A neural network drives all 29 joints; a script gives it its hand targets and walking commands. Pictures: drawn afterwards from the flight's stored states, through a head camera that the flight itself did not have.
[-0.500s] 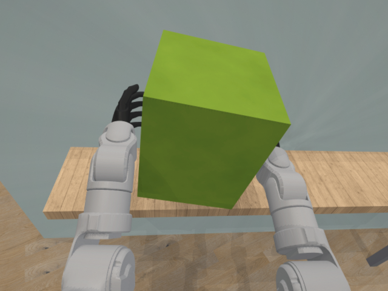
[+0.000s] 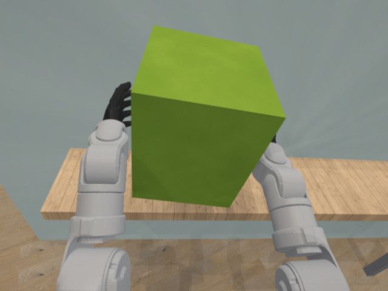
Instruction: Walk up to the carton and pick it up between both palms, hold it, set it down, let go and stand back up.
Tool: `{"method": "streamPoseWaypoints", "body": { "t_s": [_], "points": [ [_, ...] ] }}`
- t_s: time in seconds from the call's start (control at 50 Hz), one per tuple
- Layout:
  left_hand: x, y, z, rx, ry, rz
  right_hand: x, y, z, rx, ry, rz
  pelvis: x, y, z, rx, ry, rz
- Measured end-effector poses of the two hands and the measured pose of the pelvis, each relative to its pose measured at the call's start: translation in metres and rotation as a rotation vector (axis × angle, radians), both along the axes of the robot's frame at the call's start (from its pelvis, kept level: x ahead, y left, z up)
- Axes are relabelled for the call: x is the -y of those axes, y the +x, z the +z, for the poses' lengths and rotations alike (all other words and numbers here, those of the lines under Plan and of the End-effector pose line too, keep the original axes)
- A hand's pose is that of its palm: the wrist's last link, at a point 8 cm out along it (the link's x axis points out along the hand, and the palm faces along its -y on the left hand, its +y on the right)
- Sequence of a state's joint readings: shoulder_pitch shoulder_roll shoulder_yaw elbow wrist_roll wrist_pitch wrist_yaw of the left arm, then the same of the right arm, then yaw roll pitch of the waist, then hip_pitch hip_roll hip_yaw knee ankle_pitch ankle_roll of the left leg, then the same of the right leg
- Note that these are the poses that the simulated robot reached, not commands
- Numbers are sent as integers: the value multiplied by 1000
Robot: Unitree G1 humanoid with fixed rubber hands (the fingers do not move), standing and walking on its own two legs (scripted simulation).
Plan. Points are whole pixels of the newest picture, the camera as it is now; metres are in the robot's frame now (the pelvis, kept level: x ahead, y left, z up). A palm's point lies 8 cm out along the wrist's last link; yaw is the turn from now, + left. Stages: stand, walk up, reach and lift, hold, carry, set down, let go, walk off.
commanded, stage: reach and lift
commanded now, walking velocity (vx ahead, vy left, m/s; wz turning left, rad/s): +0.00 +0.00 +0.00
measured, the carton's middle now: (194, 123) +0.39 -0.01 +0.20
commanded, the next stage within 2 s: hold in 0.22 s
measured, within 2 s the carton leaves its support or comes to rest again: neither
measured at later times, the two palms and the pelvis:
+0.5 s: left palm (106, 122) +0.35 +0.15 +0.22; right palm (265, 143) +0.35 -0.14 +0.20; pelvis +0.00 +0.00 +0.00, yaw -2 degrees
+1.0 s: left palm (106, 121) +0.35 +0.15 +0.22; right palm (265, 139) +0.35 -0.14 +0.20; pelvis -0.01 -0.01 +0.00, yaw -1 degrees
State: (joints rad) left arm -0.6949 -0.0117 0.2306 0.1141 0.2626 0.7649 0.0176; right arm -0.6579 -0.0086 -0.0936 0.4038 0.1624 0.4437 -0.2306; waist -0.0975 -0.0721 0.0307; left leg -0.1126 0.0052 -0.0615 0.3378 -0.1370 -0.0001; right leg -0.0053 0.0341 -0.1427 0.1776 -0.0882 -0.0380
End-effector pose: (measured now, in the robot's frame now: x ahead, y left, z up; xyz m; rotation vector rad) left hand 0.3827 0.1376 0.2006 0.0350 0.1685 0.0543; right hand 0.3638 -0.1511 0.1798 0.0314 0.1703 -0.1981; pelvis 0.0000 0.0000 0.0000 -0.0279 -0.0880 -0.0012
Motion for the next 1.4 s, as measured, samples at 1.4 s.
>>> {"method": "streamPoseWaypoints", "body": {
  "t_s": [1.4],
  "points": [
    [-10, -29, 22, 31, -16, 47, -10, -12, 18, 36, 14, 44, 6, -5, 0, 28, 8, -13]
  ]
}}
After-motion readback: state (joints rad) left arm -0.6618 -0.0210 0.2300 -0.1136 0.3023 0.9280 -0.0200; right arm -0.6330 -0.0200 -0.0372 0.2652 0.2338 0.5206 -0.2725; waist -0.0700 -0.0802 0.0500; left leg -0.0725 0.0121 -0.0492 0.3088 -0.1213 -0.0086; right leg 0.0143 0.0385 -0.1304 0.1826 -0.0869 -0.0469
